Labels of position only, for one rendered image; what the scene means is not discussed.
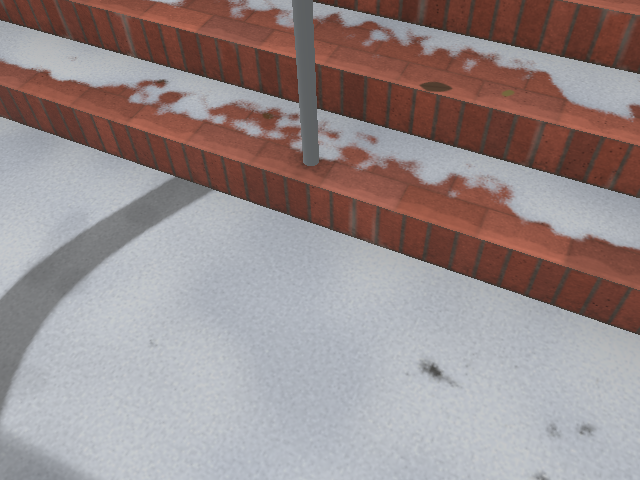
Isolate stairs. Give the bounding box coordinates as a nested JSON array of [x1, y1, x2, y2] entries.
[[0, 0, 640, 335]]

